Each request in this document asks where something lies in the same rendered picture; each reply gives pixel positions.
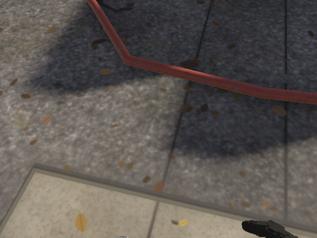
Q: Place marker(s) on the robot right hand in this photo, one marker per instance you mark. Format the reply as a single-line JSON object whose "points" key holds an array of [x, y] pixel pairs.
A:
{"points": [[267, 229]]}

